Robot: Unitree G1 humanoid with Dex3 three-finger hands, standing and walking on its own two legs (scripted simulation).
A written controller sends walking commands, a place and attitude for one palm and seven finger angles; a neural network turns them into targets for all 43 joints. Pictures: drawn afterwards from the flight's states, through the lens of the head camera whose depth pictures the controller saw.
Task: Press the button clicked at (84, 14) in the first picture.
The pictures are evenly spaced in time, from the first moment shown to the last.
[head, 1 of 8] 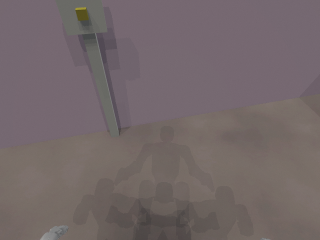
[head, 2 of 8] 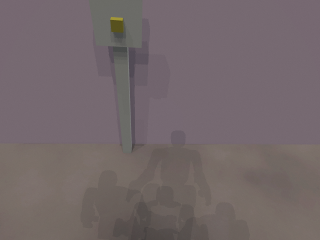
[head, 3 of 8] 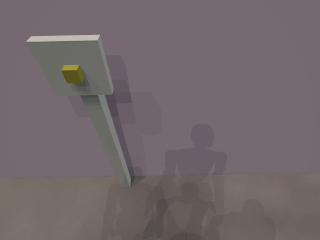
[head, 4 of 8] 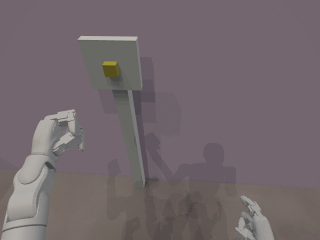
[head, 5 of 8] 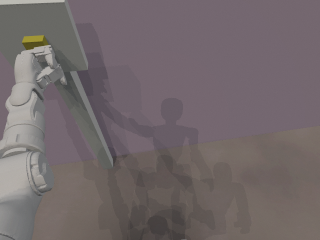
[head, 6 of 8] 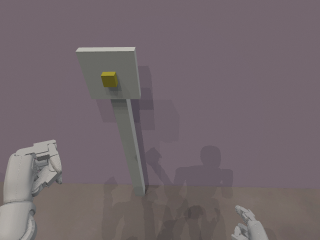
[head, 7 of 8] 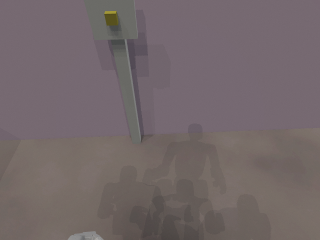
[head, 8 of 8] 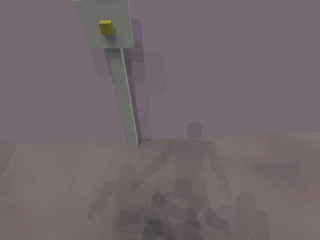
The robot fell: no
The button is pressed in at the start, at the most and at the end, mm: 0 10 0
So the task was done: yes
